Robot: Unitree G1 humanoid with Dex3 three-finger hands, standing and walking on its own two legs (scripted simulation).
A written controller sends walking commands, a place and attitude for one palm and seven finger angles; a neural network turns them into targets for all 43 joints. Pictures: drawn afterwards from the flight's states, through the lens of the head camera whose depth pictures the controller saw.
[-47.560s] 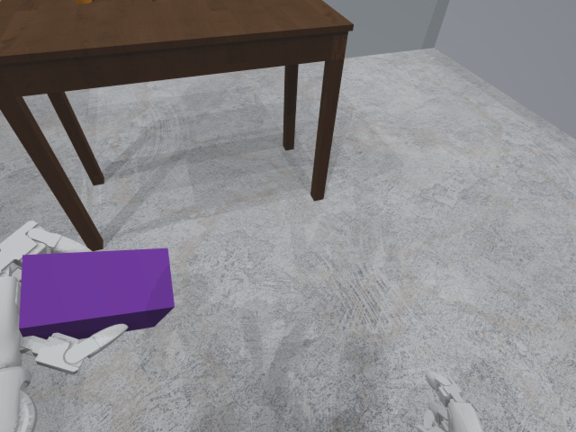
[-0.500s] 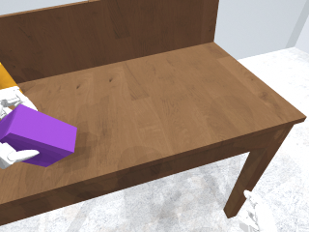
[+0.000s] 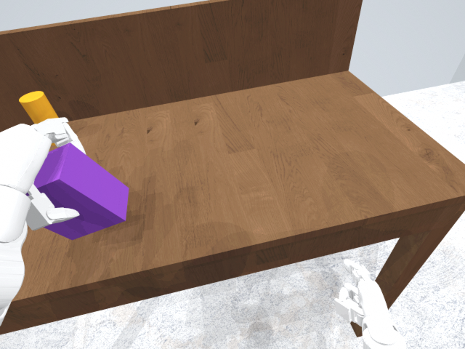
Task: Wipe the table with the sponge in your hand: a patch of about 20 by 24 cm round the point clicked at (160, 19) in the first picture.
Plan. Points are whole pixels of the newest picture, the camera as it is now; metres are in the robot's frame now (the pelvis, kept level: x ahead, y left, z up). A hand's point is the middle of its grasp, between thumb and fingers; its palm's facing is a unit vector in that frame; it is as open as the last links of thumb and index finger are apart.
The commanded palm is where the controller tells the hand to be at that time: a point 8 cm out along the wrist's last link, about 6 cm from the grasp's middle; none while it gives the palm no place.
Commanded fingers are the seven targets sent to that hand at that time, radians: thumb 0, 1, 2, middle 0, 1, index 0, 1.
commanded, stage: turn the palm down, sponge in hand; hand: left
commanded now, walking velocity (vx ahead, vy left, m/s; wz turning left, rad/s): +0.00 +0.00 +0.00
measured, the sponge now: (82, 202) +0.25 +0.28 +0.17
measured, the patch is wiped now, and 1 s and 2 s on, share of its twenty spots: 0.00 0.00 0.00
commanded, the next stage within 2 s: move the sponge above the wiping area in 0.84 s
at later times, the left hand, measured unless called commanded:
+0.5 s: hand (49, 174) +0.24 +0.28 +0.24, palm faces +0.29 -0.06 -0.95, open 10.3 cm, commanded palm +0.18 +0.28 +0.31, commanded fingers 0.00 0.10 1.30 -1.20 -1.60 -1.20 -1.60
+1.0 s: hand (59, 168) +0.24 +0.27 +0.25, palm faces +0.30 -0.04 -0.95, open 10.3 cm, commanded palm +0.18 +0.27 +0.31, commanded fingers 0.00 0.10 1.30 -1.20 -1.60 -1.20 -1.60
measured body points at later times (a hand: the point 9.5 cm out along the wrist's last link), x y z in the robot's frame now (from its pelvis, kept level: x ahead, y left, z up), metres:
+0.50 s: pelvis -0.02 +0.00 +0.00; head -0.04 -0.05 +0.45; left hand +0.22 +0.28 +0.29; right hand +0.25 -0.18 -0.07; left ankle +0.03 +0.11 -0.73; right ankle +0.03 -0.08 -0.73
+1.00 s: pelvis -0.01 -0.01 +0.00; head -0.04 -0.07 +0.45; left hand +0.22 +0.27 +0.30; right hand +0.26 -0.19 -0.07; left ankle +0.03 +0.11 -0.73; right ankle +0.03 -0.08 -0.73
